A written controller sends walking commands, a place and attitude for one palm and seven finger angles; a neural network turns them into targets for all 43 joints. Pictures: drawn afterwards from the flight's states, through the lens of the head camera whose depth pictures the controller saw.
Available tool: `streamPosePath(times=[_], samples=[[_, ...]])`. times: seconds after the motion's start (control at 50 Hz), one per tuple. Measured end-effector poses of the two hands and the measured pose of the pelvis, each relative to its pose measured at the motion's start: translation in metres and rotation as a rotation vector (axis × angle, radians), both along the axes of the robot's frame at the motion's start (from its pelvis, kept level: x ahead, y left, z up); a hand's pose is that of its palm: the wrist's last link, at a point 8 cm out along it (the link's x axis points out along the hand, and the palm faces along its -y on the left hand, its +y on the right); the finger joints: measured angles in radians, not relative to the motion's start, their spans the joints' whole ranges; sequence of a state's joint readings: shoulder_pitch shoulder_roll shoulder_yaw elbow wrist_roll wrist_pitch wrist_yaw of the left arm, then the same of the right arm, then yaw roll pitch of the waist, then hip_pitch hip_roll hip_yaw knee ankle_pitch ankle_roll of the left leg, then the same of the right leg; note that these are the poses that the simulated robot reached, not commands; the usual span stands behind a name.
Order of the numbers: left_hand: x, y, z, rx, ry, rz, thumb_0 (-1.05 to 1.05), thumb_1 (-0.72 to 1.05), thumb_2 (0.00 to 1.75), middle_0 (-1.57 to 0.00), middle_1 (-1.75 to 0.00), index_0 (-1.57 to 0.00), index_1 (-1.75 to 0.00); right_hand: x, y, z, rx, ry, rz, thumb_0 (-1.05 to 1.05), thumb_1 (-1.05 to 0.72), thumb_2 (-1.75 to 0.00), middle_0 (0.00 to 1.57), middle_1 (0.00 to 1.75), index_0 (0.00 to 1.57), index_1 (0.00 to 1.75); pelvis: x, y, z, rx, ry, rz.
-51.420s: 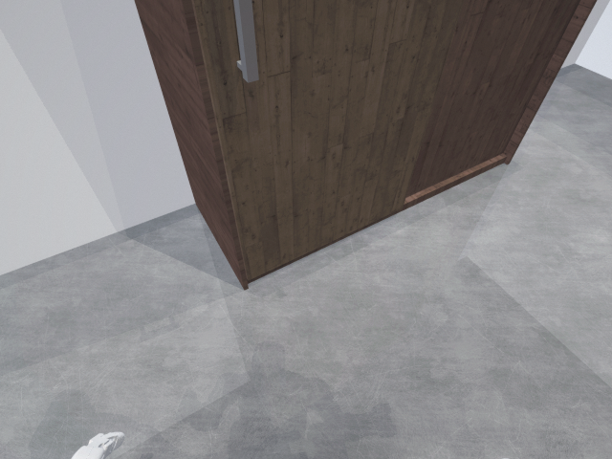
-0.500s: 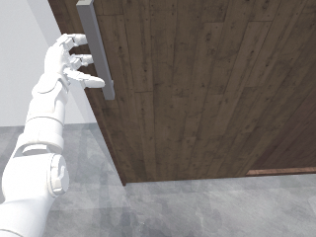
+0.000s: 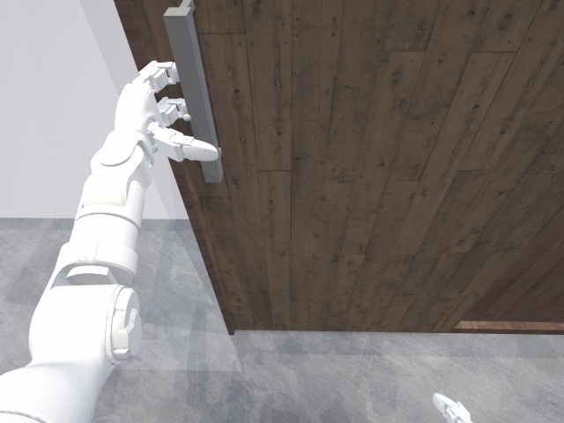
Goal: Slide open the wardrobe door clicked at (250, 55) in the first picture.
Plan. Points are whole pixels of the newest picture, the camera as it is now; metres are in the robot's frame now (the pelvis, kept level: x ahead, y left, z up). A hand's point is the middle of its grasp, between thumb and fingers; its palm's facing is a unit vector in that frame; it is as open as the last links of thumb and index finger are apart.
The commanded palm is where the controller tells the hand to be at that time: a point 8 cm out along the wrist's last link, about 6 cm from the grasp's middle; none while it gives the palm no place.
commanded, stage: slide the fingers in behind the handle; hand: left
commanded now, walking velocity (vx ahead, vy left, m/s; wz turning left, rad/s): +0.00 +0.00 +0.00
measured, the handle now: (202, 101) +0.50 +0.14 +0.21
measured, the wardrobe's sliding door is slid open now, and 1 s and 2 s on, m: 0.00 0.00 0.00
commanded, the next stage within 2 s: grip the handle and tug to test in 0.98 s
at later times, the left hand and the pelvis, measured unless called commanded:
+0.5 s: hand (206, 124) +0.44 +0.12 +0.21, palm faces +0.02 -1.00 +0.00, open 14.0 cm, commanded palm +0.42 +0.17 +0.21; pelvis -0.01 +0.00 +0.00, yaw +0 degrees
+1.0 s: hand (205, 120) +0.45 +0.12 +0.22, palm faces +0.01 -1.00 -0.01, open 14.0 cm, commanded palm +0.43 +0.17 +0.21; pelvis -0.02 +0.00 +0.00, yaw -1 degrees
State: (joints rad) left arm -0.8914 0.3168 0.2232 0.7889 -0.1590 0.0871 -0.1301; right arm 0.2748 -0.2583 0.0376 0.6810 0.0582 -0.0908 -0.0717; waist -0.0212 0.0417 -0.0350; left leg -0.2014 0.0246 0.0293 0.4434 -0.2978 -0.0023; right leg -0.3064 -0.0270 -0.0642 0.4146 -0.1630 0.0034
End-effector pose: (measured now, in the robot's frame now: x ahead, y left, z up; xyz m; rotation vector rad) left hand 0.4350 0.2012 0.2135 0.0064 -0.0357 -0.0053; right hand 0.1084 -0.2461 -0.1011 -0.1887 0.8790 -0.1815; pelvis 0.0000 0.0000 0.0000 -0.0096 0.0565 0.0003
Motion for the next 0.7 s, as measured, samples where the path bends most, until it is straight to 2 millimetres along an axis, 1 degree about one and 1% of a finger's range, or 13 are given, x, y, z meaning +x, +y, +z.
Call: streamPosePath(times=[0.06, 0.14, 0.28, 0.38, 0.5, 0.58, 0.7], samples=[[0.003, -0.006, -0.002, -0.006, 0.019, -0.001, -0.01, -0.51, 0.29, -0.30, -1.20, -0.30, -1.20, 0.001, 0.001, -0.002, 0.008, 0.007, -0.001, 0.01, -0.90, -0.90, 0.20, 0.30, 0.20, 0.30, 0.002, 0.000, 0.000, 0.000, 0.001, -0.001], [0.004, -0.009, -0.004, -0.012, 0.024, 0.016, -0.01, -0.50, 0.29, -0.30, -1.20, -0.30, -1.20, 0.000, 0.002, -0.004, 0.018, 0.014, -0.010, 0.01, -0.90, -0.90, 0.20, 0.30, 0.20, 0.30, 0.004, 0.000, 0.000, 0.001, 0.000, -0.008], [-0.005, -0.018, 0.002, 0.002, -0.017, 0.006, -0.01, -0.50, 0.30, -0.30, -1.20, -0.30, -1.20, -0.001, 0.004, -0.005, 0.030, 0.022, -0.010, 0.01, -0.90, -0.90, 0.20, 0.30, 0.20, 0.30, 0.005, -0.001, 0.001, 0.000, -0.013, -0.011], [-0.010, -0.025, 0.002, 0.002, 0.012, 0.002, -0.01, -0.50, 0.29, -0.30, -1.20, -0.30, -1.20, 0.001, 0.004, -0.005, 0.029, 0.013, -0.005, 0.01, -0.90, -0.90, 0.20, 0.30, 0.20, 0.30, 0.002, -0.001, 0.001, 0.001, -0.025, -0.006], [-0.012, -0.028, -0.001, -0.002, 0.043, 0.024, -0.01, -0.50, 0.29, -0.30, -1.20, -0.30, -1.20, 0.002, 0.004, -0.001, 0.020, -0.007, -0.001, 0.01, -0.90, -0.90, 0.20, 0.30, 0.20, 0.30, -0.005, -0.002, 0.001, 0.005, -0.031, -0.004], [-0.012, -0.031, 0.001, 0.002, 0.026, 0.024, -0.01, -0.50, 0.29, -0.30, -1.20, -0.30, -1.20, -0.003, 0.003, 0.000, 0.014, -0.009, 0.000, 0.01, -0.90, -0.90, 0.20, 0.30, 0.20, 0.30, -0.010, -0.003, 0.001, 0.006, -0.031, -0.004], [-0.011, -0.032, 0.005, -0.001, 0.015, 0.022, -0.01, -0.50, 0.29, -0.30, -1.20, -0.30, -1.20, -0.017, 0.001, -0.003, 0.012, 0.011, -0.014, 0.01, -0.90, -0.90, 0.20, 0.30, 0.20, 0.30, -0.014, -0.004, 0.001, 0.008, -0.030, -0.008]])
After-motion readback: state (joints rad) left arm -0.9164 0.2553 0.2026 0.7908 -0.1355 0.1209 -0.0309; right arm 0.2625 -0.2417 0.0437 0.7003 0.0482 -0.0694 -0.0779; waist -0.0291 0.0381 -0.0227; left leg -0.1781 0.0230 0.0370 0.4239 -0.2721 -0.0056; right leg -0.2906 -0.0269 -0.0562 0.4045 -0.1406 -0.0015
